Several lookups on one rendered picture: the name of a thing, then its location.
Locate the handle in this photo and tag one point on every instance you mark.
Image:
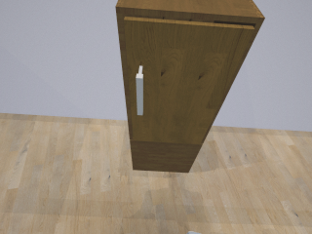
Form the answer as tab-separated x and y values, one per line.
139	91

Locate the cupboard door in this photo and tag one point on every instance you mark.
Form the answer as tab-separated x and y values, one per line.
187	67

